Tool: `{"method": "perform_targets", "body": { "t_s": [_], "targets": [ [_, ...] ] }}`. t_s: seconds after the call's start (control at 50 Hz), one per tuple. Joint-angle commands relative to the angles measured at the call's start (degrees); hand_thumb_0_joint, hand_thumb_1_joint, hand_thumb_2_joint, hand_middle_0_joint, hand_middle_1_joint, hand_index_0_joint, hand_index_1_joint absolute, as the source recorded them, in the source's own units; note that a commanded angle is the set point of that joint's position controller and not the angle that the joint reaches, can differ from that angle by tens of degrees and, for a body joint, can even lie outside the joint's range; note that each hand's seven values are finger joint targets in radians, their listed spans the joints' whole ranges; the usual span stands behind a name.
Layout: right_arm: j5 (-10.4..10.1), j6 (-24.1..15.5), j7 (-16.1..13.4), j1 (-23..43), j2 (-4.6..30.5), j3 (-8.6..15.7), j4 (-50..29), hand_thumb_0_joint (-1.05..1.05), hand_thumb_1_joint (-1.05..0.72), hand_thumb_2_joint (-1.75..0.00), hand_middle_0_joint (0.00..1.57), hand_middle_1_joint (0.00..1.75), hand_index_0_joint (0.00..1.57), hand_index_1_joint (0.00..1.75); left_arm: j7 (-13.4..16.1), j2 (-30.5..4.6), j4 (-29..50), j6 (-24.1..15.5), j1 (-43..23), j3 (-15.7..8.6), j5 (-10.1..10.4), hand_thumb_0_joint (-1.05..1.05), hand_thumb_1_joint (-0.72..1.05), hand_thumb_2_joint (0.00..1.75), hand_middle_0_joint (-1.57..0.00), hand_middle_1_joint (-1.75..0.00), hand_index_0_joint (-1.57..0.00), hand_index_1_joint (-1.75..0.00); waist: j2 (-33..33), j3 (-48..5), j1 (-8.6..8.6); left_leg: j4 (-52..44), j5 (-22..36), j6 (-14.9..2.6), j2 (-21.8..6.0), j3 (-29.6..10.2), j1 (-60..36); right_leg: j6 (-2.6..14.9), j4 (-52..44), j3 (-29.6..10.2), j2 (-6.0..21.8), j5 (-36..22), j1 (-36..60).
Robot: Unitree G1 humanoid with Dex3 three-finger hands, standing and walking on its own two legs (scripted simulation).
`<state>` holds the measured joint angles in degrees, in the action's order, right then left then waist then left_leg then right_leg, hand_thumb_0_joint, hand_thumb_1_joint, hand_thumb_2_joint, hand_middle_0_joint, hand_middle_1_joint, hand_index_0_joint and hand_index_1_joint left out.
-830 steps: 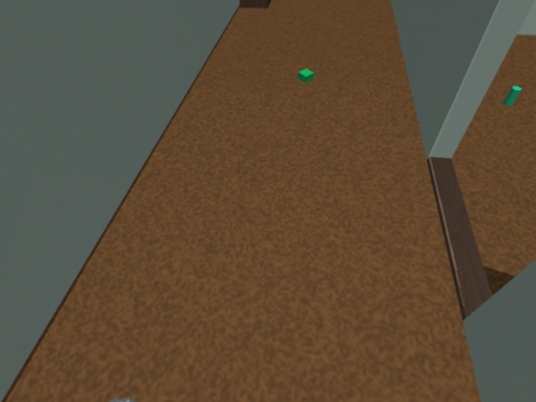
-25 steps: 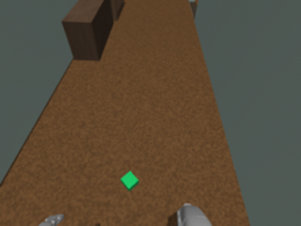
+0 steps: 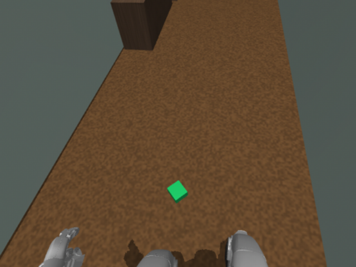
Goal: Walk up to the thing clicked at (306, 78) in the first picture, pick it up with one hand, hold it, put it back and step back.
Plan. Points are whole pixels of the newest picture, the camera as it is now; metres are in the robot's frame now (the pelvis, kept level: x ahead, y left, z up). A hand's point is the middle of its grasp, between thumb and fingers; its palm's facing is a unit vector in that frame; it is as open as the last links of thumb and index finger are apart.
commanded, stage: walk up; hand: left
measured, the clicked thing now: (177, 191) +0.52 +0.11 -0.71
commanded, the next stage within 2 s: none
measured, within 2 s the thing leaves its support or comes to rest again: neither
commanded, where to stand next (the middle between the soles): +0.10 +0.00 m, yaw -8 degrees
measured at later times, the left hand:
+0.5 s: hand (98, 259) +0.12 +0.24 -0.11, palm faces -0.16 -0.91 -0.39, open 7.4 cm
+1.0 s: hand (98, 224) +0.21 +0.27 -0.13, palm faces -0.11 -0.89 -0.43, open 7.4 cm
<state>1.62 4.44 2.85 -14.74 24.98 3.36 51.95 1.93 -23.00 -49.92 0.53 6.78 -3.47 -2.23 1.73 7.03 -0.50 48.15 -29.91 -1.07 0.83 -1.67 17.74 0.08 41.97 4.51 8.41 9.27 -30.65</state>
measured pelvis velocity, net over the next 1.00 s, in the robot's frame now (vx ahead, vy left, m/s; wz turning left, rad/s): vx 0.04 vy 0.01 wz -0.11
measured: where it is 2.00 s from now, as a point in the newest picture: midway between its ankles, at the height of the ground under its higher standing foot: outside the picture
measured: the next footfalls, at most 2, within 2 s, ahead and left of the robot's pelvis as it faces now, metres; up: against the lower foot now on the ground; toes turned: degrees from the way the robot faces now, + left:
right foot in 0.46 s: +0.13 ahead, -0.16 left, +0.00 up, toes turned -7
left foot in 0.92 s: +0.12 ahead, +0.12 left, +0.00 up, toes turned -8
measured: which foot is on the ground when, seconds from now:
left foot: down 0.00-0.50, up 0.52-0.90, down 0.92-1.00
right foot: down 0.00-0.04, up 0.06-0.44, down 0.46-0.96, up 0.98-1.00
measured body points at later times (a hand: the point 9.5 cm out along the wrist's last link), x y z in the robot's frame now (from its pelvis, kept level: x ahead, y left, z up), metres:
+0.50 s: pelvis +0.03 -0.03 +0.02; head +0.05 -0.04 +0.47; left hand +0.13 +0.29 -0.09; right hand +0.03 -0.38 -0.08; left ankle -0.01 +0.13 -0.69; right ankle +0.09 -0.16 -0.70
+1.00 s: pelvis +0.04 +0.01 +0.01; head +0.12 +0.01 +0.45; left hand +0.21 +0.32 -0.10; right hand +0.08 -0.31 -0.12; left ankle +0.09 +0.12 -0.70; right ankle +0.08 -0.15 -0.68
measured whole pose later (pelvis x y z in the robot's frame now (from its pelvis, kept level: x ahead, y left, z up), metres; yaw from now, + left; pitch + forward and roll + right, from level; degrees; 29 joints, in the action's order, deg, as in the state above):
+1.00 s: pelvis +0.04 +0.01 +0.01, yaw -7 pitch -3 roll +2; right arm 1.6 2.8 0.4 -10.3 21.7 2.4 49.5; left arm 3.4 -24.1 -46.4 1.8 4.2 -2.1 1.4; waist -2.6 13.8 0.0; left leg 44.3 -20.7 -1.1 3.3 0.1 21.2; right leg 0.0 54.7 -6.0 3.1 27.7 -28.2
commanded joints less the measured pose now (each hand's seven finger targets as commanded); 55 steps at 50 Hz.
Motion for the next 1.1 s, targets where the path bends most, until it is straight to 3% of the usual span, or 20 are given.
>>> {"method": "perform_targets", "body": {
  "t_s": [0.0,0.02,0.04,0.08,0.12,0.3,0.44,0.48,0.5,0.52,0.6,0.7,0.84,0.9,0.92,0.94,0.96,0.98,1.02,1.08],
  "targets": [
    [1.99,-1.19,-0.59,-10.99,14.83,4.79,0.08,0.0,-0.9,-0.9,0.2,0.3,0.2,0.3,1.16,-10.21,4.46,0.22,-0.71,-2.7,0.88,0.0,0.9,0.9,-0.2,-0.3,-0.2,-0.3,14.26,-2.36,4.18,-28.9,-18.16,-5.46,-9.94,-19.65,-5.49,2.24,10.46,-1.31,-6.53,34.15,-17.1],
    [1.8,-1.58,-1.07,-2.83,20.9,5.5,-3.98,0.0,-0.9,-0.9,0.2,0.3,0.2,0.3,1.54,-12.56,4.33,-0.12,-3.83,-3.92,0.84,0.0,0.9,0.9,-0.2,-0.3,-0.2,-0.3,15.88,3.1,5.03,-41.13,-34.32,-12.6,-21.75,-39.98,12.52,0.73,20.55,-6.68,-10.67,25.91,-13.51],
    [1.42,-2.33,-1.46,2.88,20.61,5.03,-4.69,0.0,-0.9,-0.9,0.2,0.3,0.2,0.3,1.47,-15.66,3.26,-0.63,-6.88,-4.68,0.91,0.0,0.9,0.9,-0.2,-0.3,-0.2,-0.3,10.63,9.47,3.82,-43.45,-34.48,-15.11,-24.38,-41.7,23.9,1.0,25.04,-12.73,-8.17,23.03,-6.7],
    [2.09,-4.54,-2.91,9.35,13.3,2.92,-5.08,0.0,-0.9,-0.9,0.2,0.3,0.2,0.3,-0.12,-12.64,-1.3,-1.0,0.76,-3.86,2.44,0.0,0.9,0.9,-0.2,-0.3,-0.2,-0.3,0.7,6.88,-1.18,-33.31,-10.67,-8.48,-13.19,-21.89,16.36,1.34,24.42,-15.06,-9.13,12.56,-3.11],
    [0.84,-6.15,-3.4,3.99,14.19,3.42,-3.59,0.0,-0.9,-0.9,0.2,0.3,0.2,0.3,-1.27,-12.0,-3.83,-0.41,8.11,-3.45,1.54,0.0,0.9,0.9,-0.2,-0.3,-0.2,-0.3,-0.22,0.02,-0.97,-32.16,-8.53,-4.58,-12.35,-17.97,0.19,0.97,23.6,-13.4,-11.44,8.95,-7.93],
    [0.19,-8.8,-2.21,-8.74,15.31,4.96,-2.45,0.0,-0.9,-0.9,0.2,0.3,0.2,0.3,-4.27,-13.48,2.2,-3.6,0.19,-2.71,0.8,0.0,0.9,0.9,-0.2,-0.3,-0.2,-0.3,6.17,-0.21,7.26,-32.63,2.08,-12.71,-18.55,-17.58,-21.95,-0.32,4.17,-9.89,-7.59,14.88,-11.68],
    [-0.14,-6.79,-1.0,-0.81,10.61,2.84,-7.57,0.0,-0.9,-0.9,0.2,0.3,0.2,0.3,-3.0,-13.73,-3.29,-5.93,21.33,-3.26,1.63,0.0,0.9,0.9,-0.2,-0.3,-0.2,-0.3,2.49,-8.15,-4.24,-5.64,25.42,-6.53,-7.12,2.84,-1.39,0.67,-17.38,-0.96,-10.6,1.55,29.74],
    [-1.04,-5.78,-1.45,-3.11,4.81,0.84,-9.58,0.0,-0.9,-0.9,0.2,0.3,0.2,0.3,-0.98,-22.35,-2.48,-6.47,22.53,-5.57,1.18,0.0,0.9,0.9,-0.2,-0.3,-0.2,-0.3,-14.12,-8.02,-3.41,12.42,-2.16,-0.92,1.06,1.94,19.45,7.96,-26.5,-40.25,11.99,8.75,35.31],
    [-0.6,-4.33,-2.22,-2.65,10.38,2.54,-8.26,0.0,-0.9,-0.9,0.2,0.3,0.2,0.3,-0.81,-23.07,-0.63,-6.09,18.01,-5.02,1.51,0.0,0.9,0.9,-0.2,-0.3,-0.2,-0.3,-5.59,-6.06,-2.6,15.91,-4.23,-0.96,-2.31,-4.17,16.67,12.69,-27.62,-44.25,15.77,16.19,27.75],
    [-0.3,-4.12,-2.27,-3.14,11.81,3.39,-7.89,0.0,-0.9,-0.9,0.2,0.3,0.2,0.3,-0.58,-22.45,0.77,-6.03,15.46,-4.78,1.64,0.0,0.9,0.9,-0.2,-0.3,-0.2,-0.3,-5.11,-2.86,-1.24,17.74,-3.72,-0.95,-4.34,-4.23,16.77,15.64,-26.28,-41.78,15.64,13.24,23.72],
    [-0.49,-2.58,-2.02,-6.39,9.4,3.2,-4.77,0.0,-0.9,-0.9,0.2,0.3,0.2,0.3,1.1,-17.03,1.41,-6.28,11.72,-2.7,2.3,0.0,0.9,0.9,-0.2,-0.3,-0.2,-0.3,-5.1,-0.61,1.72,15.25,7.55,0.12,-5.23,-6.23,10.56,7.74,-20.03,-19.41,5.73,-14.47,14.4],
    [-2.19,-0.75,-3.47,-5.19,8.29,3.15,-4.54,0.0,-0.9,-0.9,0.2,0.3,0.2,0.3,1.89,-14.88,5.8,-4.89,4.83,-2.35,2.28,0.0,0.9,0.9,-0.2,-0.3,-0.2,-0.3,-13.23,-2.59,2.12,20.61,5.54,2.15,0.56,-6.39,7.13,12.11,-14.33,-13.01,6.02,-42.02,8.62],
    [-2.22,-2.71,-4.89,-2.37,9.44,3.07,-5.99,0.0,-0.9,-0.9,0.2,0.3,0.2,0.3,1.59,-13.82,8.02,-0.43,3.69,-2.64,1.45,0.0,0.9,0.9,-0.2,-0.3,-0.2,-0.3,-15.95,-12.71,-0.54,-3.22,6.23,2.02,0.41,0.35,7.05,11.77,-1.17,-14.08,4.53,-31.66,22.1],
    [-0.1,-3.74,-4.56,-3.32,9.15,3.25,-4.84,0.0,-0.9,-0.9,0.2,0.3,0.2,0.3,1.55,-13.62,7.6,0.33,2.54,-1.88,3.73,0.0,0.9,0.9,-0.2,-0.3,-0.2,-0.3,-10.86,-11.94,1.3,-21.54,27.65,0.52,0.45,0.59,-3.59,6.4,6.43,-12.99,1.5,-24.72,16.07],
    [1.15,-3.84,-4.26,-1.62,12.29,4.05,-6.45,0.0,-0.9,-0.9,0.2,0.3,0.2,0.3,1.82,-10.95,7.08,0.46,5.03,-1.35,4.3,0.0,0.9,0.9,-0.2,-0.3,-0.2,-0.3,-2.36,-12.69,0.42,-21.06,41.21,-2.28,-7.99,-11.85,-8.0,3.11,11.85,-11.14,-2.78,-11.06,9.38],
    [0.83,-3.51,-3.38,2.98,16.2,4.66,-8.31,0.0,-0.9,-0.9,0.2,0.3,0.2,0.3,2.45,-9.42,6.79,0.63,6.29,-1.08,4.65,0.0,0.9,0.9,-0.2,-0.3,-0.2,-0.3,8.51,-11.56,-1.29,-19.12,56.13,-9.04,-17.03,-22.69,-11.59,1.06,19.18,-6.54,-12.4,23.21,-0.63],
    [-0.02,-3.21,-2.99,0.79,19.32,5.52,-7.74,0.0,-0.9,-0.9,0.2,0.3,0.2,0.3,3.66,-12.5,5.98,0.71,1.76,-2.03,3.42,0.0,0.9,0.9,-0.2,-0.3,-0.2,-0.3,14.39,-12.41,3.46,-21.56,53.78,-17.16,-23.33,-31.2,-4.74,0.99,28.0,-11.59,-12.27,33.14,2.81],
    [-0.32,-3.24,-3.06,1.76,16.21,5.1,-7.19,0.0,-0.9,-0.9,0.2,0.3,0.2,0.3,3.66,-13.97,4.87,0.63,0.17,-2.28,3.35,0.0,0.9,0.9,-0.2,-0.3,-0.2,-0.3,10.4,-9.35,2.92,-22.69,49.75,-17.1,-21.39,-28.61,-0.43,1.29,31.03,-14.17,-11.59,30.93,4.88],
    [0.16,-3.64,-3.85,5.57,11.47,3.72,-8.01,0.0,-0.9,-0.9,0.2,0.3,0.2,0.3,2.2,-12.8,3.4,0.99,2.23,-2.59,3.61,0.0,0.9,0.9,-0.2,-0.3,-0.2,-0.3,4.97,-9.13,0.54,-18.16,46.27,-11.71,-12.8,-13.81,-4.86,1.61,32.75,-15.56,-12.45,23.62,1.05],
    [-0.61,-5.95,-4.29,1.95,10.25,3.06,-5.47,0.0,-0.9,-0.9,0.2,0.3,0.2,0.3,0.12,-11.46,2.07,0.7,4.73,-2.0,2.54,0.0,0.9,0.9,-0.2,-0.3,-0.2,-0.3,4.17,-14.02,1.16,-21.99,13.73,-8.36,-11.47,-16.71,-13.52,1.37,20.75,-14.2,-10.35,16.85,0.95]
  ]
}}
